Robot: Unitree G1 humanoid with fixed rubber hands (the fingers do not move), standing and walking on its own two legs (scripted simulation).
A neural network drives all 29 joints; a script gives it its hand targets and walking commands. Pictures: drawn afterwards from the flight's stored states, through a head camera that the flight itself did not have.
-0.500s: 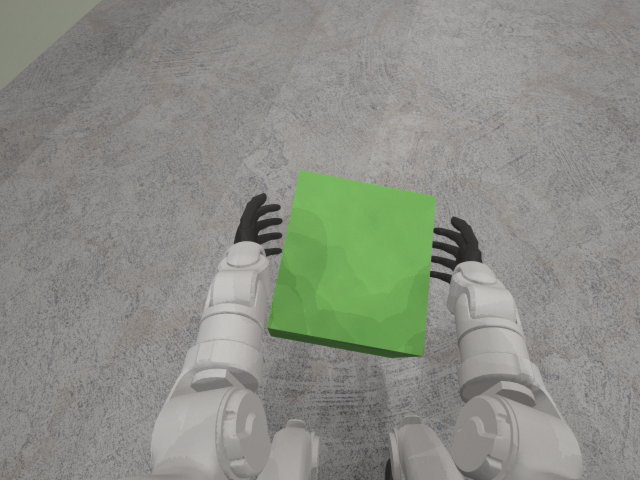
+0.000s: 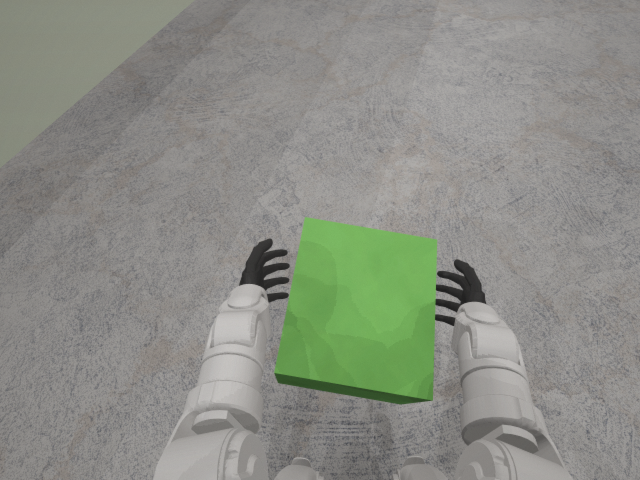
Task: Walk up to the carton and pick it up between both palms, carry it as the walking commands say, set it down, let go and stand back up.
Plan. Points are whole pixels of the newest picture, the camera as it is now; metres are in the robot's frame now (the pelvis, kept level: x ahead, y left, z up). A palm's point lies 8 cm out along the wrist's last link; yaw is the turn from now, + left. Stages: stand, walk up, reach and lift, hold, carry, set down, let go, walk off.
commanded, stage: reach and lift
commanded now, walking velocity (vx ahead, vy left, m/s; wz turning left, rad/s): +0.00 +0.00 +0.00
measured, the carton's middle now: (354, 314) +0.38 -0.02 -0.10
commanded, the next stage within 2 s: none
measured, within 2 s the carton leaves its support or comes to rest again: neither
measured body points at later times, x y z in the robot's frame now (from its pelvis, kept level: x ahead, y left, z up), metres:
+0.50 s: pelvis +0.03 +0.00 +0.05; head +0.02 +0.00 +0.50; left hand +0.37 +0.12 +0.08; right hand +0.33 -0.17 +0.04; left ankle +0.03 +0.11 -0.67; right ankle +0.05 -0.14 -0.67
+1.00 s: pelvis +0.02 +0.00 +0.06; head -0.05 +0.00 +0.51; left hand +0.35 +0.13 +0.13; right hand +0.33 -0.16 +0.10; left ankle +0.03 +0.11 -0.67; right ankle +0.05 -0.14 -0.67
